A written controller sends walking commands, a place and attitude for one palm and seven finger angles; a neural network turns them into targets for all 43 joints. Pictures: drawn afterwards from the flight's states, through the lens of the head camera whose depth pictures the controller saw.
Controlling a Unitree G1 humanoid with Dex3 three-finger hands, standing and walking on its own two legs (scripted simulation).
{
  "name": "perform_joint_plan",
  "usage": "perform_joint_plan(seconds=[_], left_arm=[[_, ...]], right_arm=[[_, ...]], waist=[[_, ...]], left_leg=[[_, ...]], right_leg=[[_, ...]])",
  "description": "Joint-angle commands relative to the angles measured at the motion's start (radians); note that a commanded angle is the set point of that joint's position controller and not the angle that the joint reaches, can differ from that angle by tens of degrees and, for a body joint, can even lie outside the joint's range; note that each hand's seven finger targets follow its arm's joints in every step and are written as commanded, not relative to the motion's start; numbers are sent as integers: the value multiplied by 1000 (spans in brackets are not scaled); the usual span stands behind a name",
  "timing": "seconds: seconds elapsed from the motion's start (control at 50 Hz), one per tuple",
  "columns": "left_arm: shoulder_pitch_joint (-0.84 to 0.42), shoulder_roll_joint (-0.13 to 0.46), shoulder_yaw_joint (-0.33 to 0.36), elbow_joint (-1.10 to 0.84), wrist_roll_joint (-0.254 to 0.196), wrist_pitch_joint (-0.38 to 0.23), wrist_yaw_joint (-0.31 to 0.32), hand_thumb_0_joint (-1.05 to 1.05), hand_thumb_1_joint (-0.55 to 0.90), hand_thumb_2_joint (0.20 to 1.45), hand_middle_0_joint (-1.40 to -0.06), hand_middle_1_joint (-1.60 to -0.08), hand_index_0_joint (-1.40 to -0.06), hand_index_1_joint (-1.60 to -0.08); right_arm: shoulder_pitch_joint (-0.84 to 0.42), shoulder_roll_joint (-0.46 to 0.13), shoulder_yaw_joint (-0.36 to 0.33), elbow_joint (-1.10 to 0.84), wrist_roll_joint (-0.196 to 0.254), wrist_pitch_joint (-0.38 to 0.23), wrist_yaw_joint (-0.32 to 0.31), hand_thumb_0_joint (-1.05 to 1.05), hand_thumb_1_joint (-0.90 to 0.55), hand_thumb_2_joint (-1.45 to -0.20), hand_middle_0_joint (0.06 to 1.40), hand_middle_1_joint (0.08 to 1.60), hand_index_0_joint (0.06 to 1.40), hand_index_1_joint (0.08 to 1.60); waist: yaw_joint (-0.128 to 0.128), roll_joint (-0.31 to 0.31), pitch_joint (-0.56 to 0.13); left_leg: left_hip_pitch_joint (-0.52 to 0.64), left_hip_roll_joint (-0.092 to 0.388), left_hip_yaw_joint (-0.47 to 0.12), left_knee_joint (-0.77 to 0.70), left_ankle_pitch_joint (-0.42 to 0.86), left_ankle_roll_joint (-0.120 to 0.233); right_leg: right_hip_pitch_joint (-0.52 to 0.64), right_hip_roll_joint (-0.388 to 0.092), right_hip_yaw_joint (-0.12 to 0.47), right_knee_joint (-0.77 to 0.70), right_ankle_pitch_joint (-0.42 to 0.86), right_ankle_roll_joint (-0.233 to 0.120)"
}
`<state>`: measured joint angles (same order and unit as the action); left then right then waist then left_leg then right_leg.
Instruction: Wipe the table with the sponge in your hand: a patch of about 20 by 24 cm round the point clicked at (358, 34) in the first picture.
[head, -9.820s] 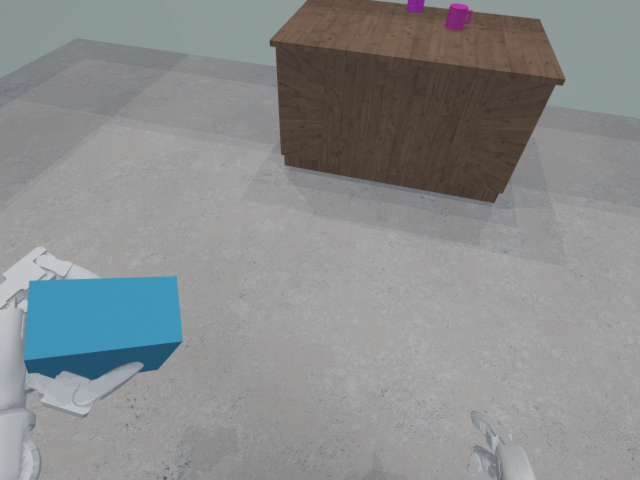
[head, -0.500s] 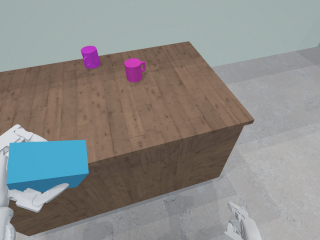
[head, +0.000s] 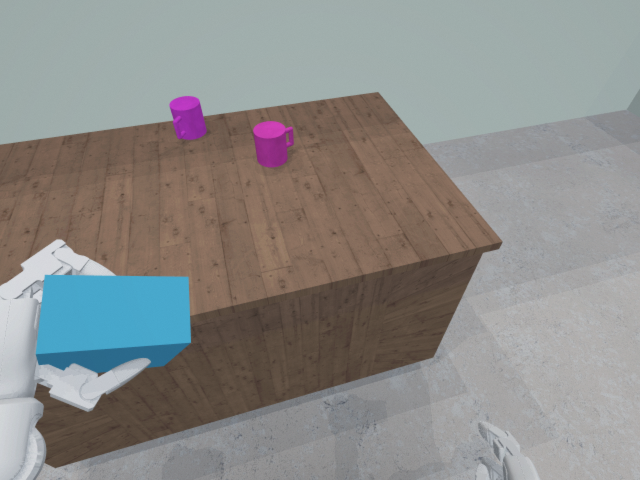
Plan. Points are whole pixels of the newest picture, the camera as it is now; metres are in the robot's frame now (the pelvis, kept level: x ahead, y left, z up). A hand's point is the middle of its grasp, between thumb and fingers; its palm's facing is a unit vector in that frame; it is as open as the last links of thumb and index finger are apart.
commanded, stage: look again from close up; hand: left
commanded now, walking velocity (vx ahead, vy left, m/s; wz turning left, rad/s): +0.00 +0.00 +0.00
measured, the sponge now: (134, 327) +0.23 +0.20 +0.14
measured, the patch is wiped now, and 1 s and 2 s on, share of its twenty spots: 0.00 0.00 0.00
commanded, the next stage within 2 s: shuffle to correct the standing spot in 0.28 s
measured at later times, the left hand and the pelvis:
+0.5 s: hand (58, 282) +0.26 +0.28 +0.17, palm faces +0.36 -0.85 -0.39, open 10.3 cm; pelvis +0.03 +0.04 +0.00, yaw -2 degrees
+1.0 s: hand (24, 276) +0.27 +0.33 +0.16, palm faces +0.35 -0.86 -0.37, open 10.3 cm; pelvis +0.04 +0.10 -0.03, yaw -3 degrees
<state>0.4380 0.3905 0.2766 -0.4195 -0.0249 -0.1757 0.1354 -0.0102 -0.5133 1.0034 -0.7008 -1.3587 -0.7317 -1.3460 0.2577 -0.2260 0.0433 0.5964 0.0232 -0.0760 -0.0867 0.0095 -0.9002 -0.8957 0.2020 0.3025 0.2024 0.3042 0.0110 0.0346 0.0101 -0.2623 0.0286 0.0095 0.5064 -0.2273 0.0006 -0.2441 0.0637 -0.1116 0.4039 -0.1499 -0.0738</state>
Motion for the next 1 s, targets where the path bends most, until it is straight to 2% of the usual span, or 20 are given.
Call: perform_joint_plan(seconds=[0.0, 0.02, 0.04, 0.06, 0.08, 0.14, 0.16, 0.26, 0.38, 0.46, 0.54, 0.66, 0.72, 0.8, 0.86, 0.9, 0.92, 0.94, 0.96, 0.98], left_arm=[[-477, 327, 317, 7, -32, -112, 10, 0, 100, 1300, -1200, -1600, -1200, -1600], [-393, 317, 300, -13, -32, -122, -6, 0, 100, 1300, -1200, -1600, -1200, -1600], [-249, 232, 241, -14, -43, -123, -22, 0, 100, 1300, -1200, -1600, -1200, -1600], [-149, 121, 164, -21, -56, -125, -34, 0, 100, 1300, -1200, -1600, -1200, -1600], [-88, 80, 117, -118, -63, -126, -34, 0, 100, 1300, -1200, -1600, -1200, -1600], [-46, 101, 135, -216, -47, -103, -18, 0, 100, 1300, -1200, -1600, -1200, -1600], [-58, 148, 174, -229, -43, -99, -8, 0, 100, 1300, -1200, -1600, -1200, -1600], [-149, 220, 264, -306, -21, -109, 8, 0, 100, 1300, -1200, -1600, -1200, -1600], [-98, 154, 207, -356, -22, -104, 4, 0, 100, 1300, -1200, -1600, -1200, -1600], [-13, 125, 191, -299, -23, -97, 10, 0, 100, 1300, -1200, -1600, -1200, -1600], [-48, 115, 177, -242, -28, -91, 12, 0, 100, 1300, -1200, -1600, -1200, -1600], [-180, 150, 180, -247, -20, -85, 11, 0, 100, 1300, -1200, -1600, -1200, -1600], [-174, 130, 162, -260, -18, -84, 12, 0, 100, 1300, -1200, -1600, -1200, -1600], [-102, 152, 188, -292, -26, -87, 19, 0, 100, 1300, -1200, -1600, -1200, -1600], [-54, 182, 226, -317, -37, -96, 31, 0, 100, 1300, -1200, -1600, -1200, -1600], [-69, 178, 234, -358, -39, -106, 39, 0, 100, 1300, -1200, -1600, -1200, -1600], [-77, 182, 245, -355, -39, -106, 40, 0, 100, 1300, -1200, -1600, -1200, -1600], [-93, 171, 240, -366, -43, -103, 33, 0, 100, 1300, -1200, -1600, -1200, -1600], [-102, 180, 252, -387, -43, -97, 27, 0, 100, 1300, -1200, -1600, -1200, -1600], [-134, 205, 256, -409, -39, -96, 24, 0, 100, 1300, -1200, -1600, -1200, -1600]], right_arm=[[-133, -100, -40, -135, 0, -129, 5, 0, -900, -900, 200, 300, 200, 300], [-84, -120, -53, -132, -25, -131, 24, 0, -900, -900, 200, 300, 200, 300], [-68, -121, -59, -138, -23, -131, 42, 0, -900, -900, 200, 300, 200, 300], [-73, -116, -60, -155, -16, -140, 68, 0, -900, -900, 200, 300, 200, 300], [-52, -106, -55, -157, -7, -140, 80, 0, -900, -900, 200, 300, 200, 300], [-100, -128, -67, -140, -15, -146, 73, 0, -900, -900, 200, 300, 200, 300], [-123, -137, -65, -146, -19, -144, 64, 0, -900, -900, 200, 300, 200, 300], [-147, -129, -52, -162, -36, -125, 28, 0, -900, -900, 200, 300, 200, 300], [-151, -126, -55, -173, -35, -124, 29, 0, -900, -900, 200, 300, 200, 300], [-144, -142, -71, -170, -34, -114, 46, 0, -900, -900, 200, 300, 200, 300], [-150, -139, -72, -173, -33, -86, 47, 0, -900, -900, 200, 300, 200, 300], [-171, -135, -63, -195, -30, -59, 40, 0, -900, -900, 200, 300, 200, 300], [-168, -129, -64, -207, -30, -59, 47, 0, -900, -900, 200, 300, 200, 300], [-171, -130, -70, -210, -27, -56, 62, 0, -900, -900, 200, 300, 200, 300], [-164, -139, -84, -198, -17, -48, 75, 0, -900, -900, 200, 300, 200, 300], [-153, -130, -82, -185, -15, -38, 84, 0, -900, -900, 200, 300, 200, 300], [-144, -127, -79, -173, -17, -31, 85, 0, -900, -900, 200, 300, 200, 300], [-139, -132, -78, -169, -17, -26, 80, 0, -900, -900, 200, 300, 200, 300], [-152, -145, -80, -174, -19, -25, 69, 0, -900, -900, 200, 300, 200, 300], [-181, -133, -93, -203, -41, -38, 71, 0, -900, -900, 200, 300, 200, 300]], waist=[[23, -26, -70], [16, -62, -84], [28, -96, -108], [33, -68, -126], [28, -48, -141], [14, -85, -96], [15, -24, -86], [5, 60, -117], [8, 104, -219], [0, 40, -204], [-14, -38, -114], [-7, 68, -57], [-2, 57, -67], [3, -17, -123], [2, -112, -142], [-3, -143, -130], [-19, -108, -111], [-34, 0, -92], [-33, 220, -81], [-12, 402, -72]], left_leg=[[-7, 8, -58, -26, -117, 26], [-29, -8, -44, 29, -138, 22], [-58, -14, -37, 53, -128, 22], [-38, -12, -42, 47, -100, 23], [-19, -2, -39, 8, -76, 24], [22, 18, -62, -79, -52, 27], [37, 24, -66, -113, -44, 30], [-27, 43, -99, -176, 29, 26], [85, 47, -72, -84, 412, 2], [41, 29, -63, -44, 285, 12], [-23, 18, -65, -56, 50, 19], [-32, 56, -116, -166, -36, 18], [-39, 48, -102, -132, 42, 12], [-91, 5, -63, 33, 150, -11], [-152, -31, -46, 256, 37, -8], [-156, 2, -105, 277, -130, 10], [-91, 16, -126, 190, -159, 17], [0, 25, -171, 48, -99, 8], [122, 91, -276, -153, 145, -19], [195, 106, -278, -269, 493, -122]], right_leg=[[-100, -147, 265, -121, -332, 54], [-78, -198, 337, -158, -309, 45], [-25, -241, 374, -173, -313, 37], [-12, -246, 364, -164, -282, 26], [24, -237, 323, -148, -252, 24], [-23, -166, 240, -141, -238, 44], [-34, -143, 221, -125, -211, 46], [95, -102, 152, -19, -1, 56], [156, -109, 105, 58, 241, 50], [154, -140, 153, 75, 224, 26], [81, -156, 204, 65, 56, 7], [29, -97, 139, 181, -19, 31], [69, -103, 114, 177, -6, 30], [148, -185, 217, 172, 86, -22], [120, -333, 402, 131, 78, -100], [50, -398, 472, 143, 51, -108], [-46, -362, 423, 191, 4, -73], [-156, -250, 303, 322, -21, -25], [-278, -74, 103, 550, -123, 48], [-367, -10, -14, 672, -438, 68]])
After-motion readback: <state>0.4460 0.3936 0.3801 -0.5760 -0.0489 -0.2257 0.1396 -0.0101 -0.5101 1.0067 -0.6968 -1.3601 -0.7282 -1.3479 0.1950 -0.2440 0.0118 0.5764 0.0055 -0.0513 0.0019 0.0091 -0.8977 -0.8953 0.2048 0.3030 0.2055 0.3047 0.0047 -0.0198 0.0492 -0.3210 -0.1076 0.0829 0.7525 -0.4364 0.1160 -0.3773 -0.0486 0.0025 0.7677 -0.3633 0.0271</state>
